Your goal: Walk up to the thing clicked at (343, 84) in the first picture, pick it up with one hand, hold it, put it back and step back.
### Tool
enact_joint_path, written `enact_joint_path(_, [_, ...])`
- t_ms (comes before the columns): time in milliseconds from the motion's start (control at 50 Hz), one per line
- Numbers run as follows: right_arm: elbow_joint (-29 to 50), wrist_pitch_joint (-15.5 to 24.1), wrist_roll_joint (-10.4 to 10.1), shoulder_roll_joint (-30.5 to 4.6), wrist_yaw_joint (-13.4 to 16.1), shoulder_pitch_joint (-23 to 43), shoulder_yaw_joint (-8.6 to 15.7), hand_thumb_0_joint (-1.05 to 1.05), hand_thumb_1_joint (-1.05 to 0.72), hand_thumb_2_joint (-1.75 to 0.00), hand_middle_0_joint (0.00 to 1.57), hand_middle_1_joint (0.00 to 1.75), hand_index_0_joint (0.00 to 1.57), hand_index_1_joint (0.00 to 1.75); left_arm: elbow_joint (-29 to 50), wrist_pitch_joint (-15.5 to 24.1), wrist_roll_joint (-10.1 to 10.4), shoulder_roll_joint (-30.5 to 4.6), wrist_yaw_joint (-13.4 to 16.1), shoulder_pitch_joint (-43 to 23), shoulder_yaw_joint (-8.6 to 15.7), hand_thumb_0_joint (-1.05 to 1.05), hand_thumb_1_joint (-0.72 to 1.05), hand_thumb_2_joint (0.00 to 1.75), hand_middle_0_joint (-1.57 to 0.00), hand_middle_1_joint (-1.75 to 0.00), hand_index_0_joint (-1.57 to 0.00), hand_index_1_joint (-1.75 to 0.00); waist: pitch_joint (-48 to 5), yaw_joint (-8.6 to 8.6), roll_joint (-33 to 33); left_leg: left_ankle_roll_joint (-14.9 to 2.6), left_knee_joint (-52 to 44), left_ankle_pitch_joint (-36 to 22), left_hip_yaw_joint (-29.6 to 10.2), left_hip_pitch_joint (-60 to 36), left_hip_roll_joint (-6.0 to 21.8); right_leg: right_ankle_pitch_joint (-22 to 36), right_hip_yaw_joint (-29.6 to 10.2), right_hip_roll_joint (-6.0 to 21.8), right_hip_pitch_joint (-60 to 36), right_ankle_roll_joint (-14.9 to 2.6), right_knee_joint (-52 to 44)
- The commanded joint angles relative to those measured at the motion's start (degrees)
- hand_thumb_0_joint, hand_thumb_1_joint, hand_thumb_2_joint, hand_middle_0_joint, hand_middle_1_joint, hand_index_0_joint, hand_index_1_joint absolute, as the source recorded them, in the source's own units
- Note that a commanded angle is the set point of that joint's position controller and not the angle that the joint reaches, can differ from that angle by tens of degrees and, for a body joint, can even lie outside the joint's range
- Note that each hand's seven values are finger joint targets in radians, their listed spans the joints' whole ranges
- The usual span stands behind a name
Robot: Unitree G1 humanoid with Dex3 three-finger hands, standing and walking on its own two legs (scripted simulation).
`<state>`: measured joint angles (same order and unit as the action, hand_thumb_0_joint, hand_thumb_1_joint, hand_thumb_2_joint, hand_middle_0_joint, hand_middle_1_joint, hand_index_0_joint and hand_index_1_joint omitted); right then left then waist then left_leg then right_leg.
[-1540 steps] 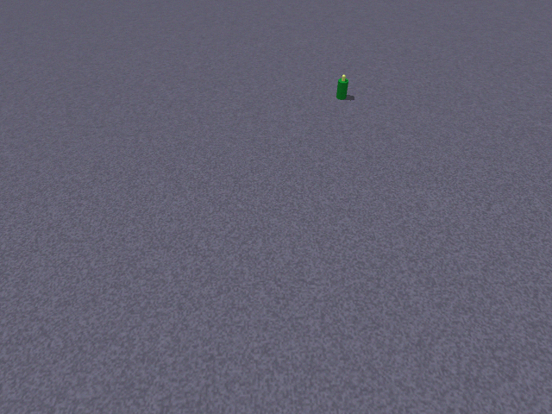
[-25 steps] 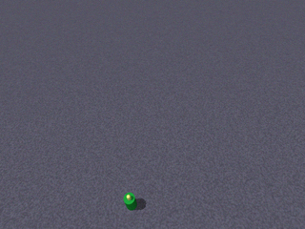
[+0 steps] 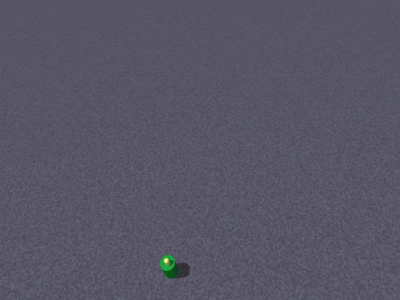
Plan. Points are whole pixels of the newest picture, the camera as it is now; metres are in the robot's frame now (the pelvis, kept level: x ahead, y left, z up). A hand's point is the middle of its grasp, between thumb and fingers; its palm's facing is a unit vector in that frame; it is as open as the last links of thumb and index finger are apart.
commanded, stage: stand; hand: left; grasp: from the side
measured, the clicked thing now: (168, 265) +0.40 +0.21 -0.70
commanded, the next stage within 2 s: step back in 0.24 s
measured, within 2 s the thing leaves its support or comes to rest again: neither
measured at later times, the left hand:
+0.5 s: hand out of the picture +0.08 +0.30 -0.17, palm faces -0.03 -0.92 -0.39, open 7.4 cm
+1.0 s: hand out of the picture -0.02 +0.30 -0.17, palm faces -0.10 -0.91 -0.40, open 7.4 cm
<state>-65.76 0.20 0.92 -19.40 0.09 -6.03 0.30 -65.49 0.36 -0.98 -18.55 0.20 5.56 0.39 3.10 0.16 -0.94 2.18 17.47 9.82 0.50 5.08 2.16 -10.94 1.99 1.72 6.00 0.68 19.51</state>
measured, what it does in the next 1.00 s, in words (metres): walks backwards: right foot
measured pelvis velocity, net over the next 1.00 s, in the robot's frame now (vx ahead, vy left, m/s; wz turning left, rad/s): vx -0.14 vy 0.05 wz -0.09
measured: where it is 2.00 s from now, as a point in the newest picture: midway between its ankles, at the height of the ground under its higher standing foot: outside the picture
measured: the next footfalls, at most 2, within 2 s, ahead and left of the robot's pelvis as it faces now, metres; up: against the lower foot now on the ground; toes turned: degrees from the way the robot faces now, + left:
right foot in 0.98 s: -0.12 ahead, -0.07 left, +0.00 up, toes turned -2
left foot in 1.34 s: -0.21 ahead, +0.16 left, +0.00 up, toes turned -2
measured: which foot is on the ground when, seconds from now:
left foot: down 0.00-1.00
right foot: down 0.00-0.54, up 0.56-0.96, down 0.98-1.00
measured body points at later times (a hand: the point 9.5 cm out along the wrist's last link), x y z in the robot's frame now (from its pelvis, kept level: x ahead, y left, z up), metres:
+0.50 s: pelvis -0.04 +0.03 -0.02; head +0.02 +0.04 +0.42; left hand +0.08 +0.34 -0.15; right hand +0.04 -0.30 -0.14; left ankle -0.05 +0.14 -0.73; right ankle +0.00 -0.12 -0.75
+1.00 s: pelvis -0.14 +0.05 -0.03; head -0.08 +0.03 +0.41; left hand -0.01 +0.35 -0.15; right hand -0.05 -0.27 -0.16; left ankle -0.06 +0.14 -0.75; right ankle -0.16 -0.07 -0.75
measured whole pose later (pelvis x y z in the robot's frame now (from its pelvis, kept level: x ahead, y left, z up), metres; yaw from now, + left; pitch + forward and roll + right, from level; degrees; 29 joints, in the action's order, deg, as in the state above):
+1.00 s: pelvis -0.14 +0.05 -0.03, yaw -5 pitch -3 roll -1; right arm -49.4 -2.1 0.9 -21.4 0.8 -5.8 2.3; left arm -50.4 -2.9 -1.8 -20.7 0.2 8.1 4.5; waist 11.4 -0.2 -2.0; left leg -1.8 39.7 14.5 3.7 22.5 1.9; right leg -21.5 -2.6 -2.7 13.8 -1.1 38.2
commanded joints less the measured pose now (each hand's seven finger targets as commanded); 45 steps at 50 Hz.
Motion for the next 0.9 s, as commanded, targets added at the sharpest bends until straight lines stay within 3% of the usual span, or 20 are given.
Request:
enact_joint_path(0, [3.07,1.14,0.05,-11.52,0.67,1.74,2.3,0.0,-0.9,-0.9,0.2,0.3,0.2,0.3,3.21,1.4,0.21,-12.68,0.72,-2.09,2.31,0.0,0.9,0.9,-0.2,-0.3,-0.2,-0.3,-4.59,-0.12,0.93,-2.33,-2.31,-6.92,-3.99,0.2,5.54,8.42,-5.21,6.17,-0.87,-1.57,-3.41])
enact_joint_path(200, [3.29,1.14,-0.03,-11.71,0.58,1.88,2.33,0.0,-0.9,-0.9,0.2,0.3,0.2,0.3,3.47,1.54,0.31,-12.8,0.62,-1.62,2.23,0.0,0.9,0.9,-0.2,-0.3,-0.2,-0.3,-4.34,-0.03,0.79,-2.26,-2.2,-6.38,-3.8,-0.29,5.61,8.42,-5.46,6.07,-0.4,-1.64,-3.73])
enact_joint_path(220, [4.9,0.17,-0.4,-14.64,0.26,3.52,3.37,0.0,-0.9,-0.9,0.2,0.3,0.2,0.3,4.75,0.93,1.5,-17.36,0.73,-1.36,5.24,0.0,0.9,0.9,-0.2,-0.3,-0.2,-0.3,1.87,0.11,1.74,-3.9,4.82,-13.39,-4.32,5.14,3.94,18.97,-6.67,5.8,3.27,-2.2,0.43])
enact_joint_path(280, [7.04,-0.79,-1.27,-12.26,0.23,0.33,3.48,0.0,-0.9,-0.9,0.2,0.3,0.2,0.3,7.66,0.42,1.5,-18.09,1.12,-0.74,6.27,0.0,0.9,0.9,-0.2,-0.3,-0.2,-0.3,-4.15,-0.62,5.6,-3.62,15.39,-10.56,-0.86,5.73,0.12,25.47,-9.8,10.06,2.1,-7.38,1.14])
enact_joint_path(340, [9.31,-2.46,-0.82,-12.42,-0.15,-1.56,4.65,0.0,-0.9,-0.9,0.2,0.3,0.2,0.3,12.27,-0.16,-0.2,-18.99,1.31,-4.42,6.88,0.0,0.9,0.9,-0.2,-0.3,-0.2,-0.3,-6.36,-0.82,12.13,-4.52,33.34,19.2,-2.29,10.11,-4.44,24.78,-16.11,18.39,5.74,-15.28,0.83])
enact_joint_path(360, [10.12,-2.84,-0.81,-12.1,-0.26,-2.47,4.76,0.0,-0.9,-0.9,0.2,0.3,0.2,0.3,13.45,-0.28,-0.53,-18.91,1.29,-4.92,6.97,0.0,0.9,0.9,-0.2,-0.3,-0.2,-0.3,-5.8,-1.12,11.66,-5.05,36.52,21.21,-4.54,10.4,-3.94,24.69,-14.51,18.22,8.04,-15.9,2.76])
enact_joint_path(400, [10.86,-2.84,-1.22,-12.33,-0.42,-4.82,5.09,0.0,-0.9,-0.9,0.2,0.3,0.2,0.3,15.37,-0.74,-0.75,-17.32,1.49,-7.6,6.28,0.0,0.9,0.9,-0.2,-0.3,-0.2,-0.3,-5.58,-2.29,12.26,-5.06,35.32,18.89,-4.38,10.76,-3.06,24.47,-12.1,16.06,9.65,-14.34,5.48])
enact_joint_path(440, [11.12,-2.45,-0.93,-12.81,-0.19,-7.39,5.23,0.0,-0.9,-0.9,0.2,0.3,0.2,0.3,16.87,-1.26,-0.71,-17.2,1.75,-8.03,5.97,0.0,0.9,0.9,-0.2,-0.3,-0.2,-0.3,-6.83,-2.89,11.86,-4.46,22.87,12.5,-3.3,11.24,-1.69,22.36,-11.12,14.06,5.62,-11.03,10.43])
enact_joint_path(480, [11.02,-1.44,0.59,-13.1,0.08,-7.29,5.73,0.0,-0.9,-0.9,0.2,0.3,0.2,0.3,17.39,-2.61,0.31,-15.52,1.37,-6.27,5.36,0.0,0.9,0.9,-0.2,-0.3,-0.2,-0.3,-5.04,-2.6,3.72,-3.81,6.32,-7.62,-3.48,8.15,-0.76,14.2,-6.84,7.79,7.7,-6.91,19.57])
enact_joint_path(500, [12.31,-0.86,1.81,-17.4,0.36,-6.06,6.82,0.0,-0.9,-0.9,0.2,0.3,0.2,0.3,18.25,-3.07,1.13,-12.23,1.4,-4.08,5.02,0.0,0.9,0.9,-0.2,-0.3,-0.2,-0.3,-5.49,-0.94,-7.32,-6.07,3.33,-23.83,-17.58,4.44,9.44,-0.73,-4.76,-0.84,14.41,-3.88,27.85])
enact_joint_path(520, [13.17,-0.52,1.34,-21.38,0.35,-4.82,7.41,0.0,-0.9,-0.9,0.2,0.3,0.2,0.3,18.09,-3.41,1.03,-11.87,1.89,-3.73,4.97,0.0,0.9,0.9,-0.2,-0.3,-0.2,-0.3,-5.54,-0.82,-9.8,-10.94,5.08,-37.29,-23.12,1.6,14.78,-24.2,-8.26,-8.01,20.92,-2.7,35.35])
enact_joint_path(540, [14.64,-0.48,0.91,-23.05,0.46,-4.85,7.88,0.0,-0.9,-0.9,0.2,0.3,0.2,0.3,17.66,-3.46,0.48,-12.92,2.58,-3.2,5.27,0.0,0.9,0.9,-0.2,-0.3,-0.2,-0.3,-7.04,-2.54,-11.76,-13.82,4.05,-34.63,-28.44,4.32,18.39,-28.45,-13.6,-8.52,20.07,-2.24,41.81])
enact_joint_path(560, [14.95,-0.48,0.85,-20.69,0.89,-3.16,7.53,0.0,-0.9,-0.9,0.2,0.3,0.2,0.3,17.01,-3.64,0.34,-13.94,2.88,-5.12,5.61,0.0,0.9,0.9,-0.2,-0.3,-0.2,-0.3,-6.07,-2.57,-7.97,-13.42,4.23,-31.16,-25.06,5.51,16.78,-25.58,-15.98,-8.15,19.93,-2.67,46.27])
enact_joint_path(580, [15.67,-0.39,1.06,-18.68,1.35,0.24,6.89,0.0,-0.9,-0.9,0.2,0.3,0.2,0.3,16.55,-3.67,0.88,-14.32,2.88,-3.13,5.43,0.0,0.9,0.9,-0.2,-0.3,-0.2,-0.3,-6.21,-0.04,-6.58,-12.34,6.88,-31.86,-18.93,1.56,13.45,-22.11,-16.08,-7.89,22.97,-2.6,49.05])
enact_joint_path(600, [16.21,-0.33,1.38,-17.01,1.8,1.37,6.54,0.0,-0.9,-0.9,0.2,0.3,0.2,0.3,16.29,-3.6,1.3,-13.82,2.65,-0.65,5.21,0.0,0.9,0.9,-0.2,-0.3,-0.2,-0.3,-6.1,1.07,-6.78,-10.12,9.07,-33.39,-14.19,-0.32,10.06,-18.34,-15.43,-7.79,25.21,-2.27,49.44])
enact_joint_path(680, [17.39,-0.26,0.58,-14.96,2.46,-2.72,6.61,0.0,-0.9,-0.9,0.2,0.3,0.2,0.3,17.54,-3.21,0.44,-13.79,2.0,1.32,5.74,0.0,0.9,0.9,-0.2,-0.3,-0.2,-0.3,-6.38,-0.4,-6.08,-10.42,9.92,-34.22,-12.95,-5.07,9.92,-16.22,-12.48,-7.1,24.14,0.15,47.05])
enact_joint_path(740, [17.84,-0.3,0.46,-15.24,2.53,-4.93,6.71,0.0,-0.9,-0.9,0.2,0.3,0.2,0.3,19.29,-2.99,0.28,-13.65,1.82,-0.38,6.09,0.0,0.9,0.9,-0.2,-0.3,-0.2,-0.3,-5.3,-2.48,-5.69,-14.29,10.6,-34.48,-14.09,-6.47,12.26,-18.87,-11.31,-6.03,23.52,0.78,40.97])
enact_joint_path(760, [18.08,-0.34,0.57,-15.66,2.52,-6.0,6.87,0.0,-0.9,-0.9,0.2,0.3,0.2,0.3,19.91,-2.93,0.22,-13.78,1.72,-0.62,6.28,0.0,0.9,0.9,-0.2,-0.3,-0.2,-0.3,-5.99,-3.17,-5.41,-14.03,10.89,-33.88,-14.49,-7.27,12.25,-19.11,-10.62,-5.72,22.77,0.65,38.46])
enact_joint_path(820, [19.43,-0.3,0.47,-16.59,2.37,-5.07,7.01,0.0,-0.9,-0.9,0.2,0.3,0.2,0.3,20.04,-2.72,-0.01,-13.19,1.45,1.76,6.4,0.0,0.9,0.9,-0.2,-0.3,-0.2,-0.3,-8.35,-2.55,-6.12,-16.46,11.29,-29.09,-15.91,-6.96,14.44,-18.67,-8.7,-3.88,19.62,0.06,32.62])
enact_joint_path(880, [20.47,-0.61,0.54,-17.11,1.99,-2.3,6.72,0.0,-0.9,-0.9,0.2,0.3,0.2,0.3,19.31,-2.39,-0.17,-13.03,0.75,3.93,6.91,0.0,0.9,0.9,-0.2,-0.3,-0.2,-0.3,-7.78,-1.42,-6.29,-15.27,10.56,-19.42,-15.32,0.42,13.82,-16.8,-6.0,-2.89,13.23,-0.92,24.31])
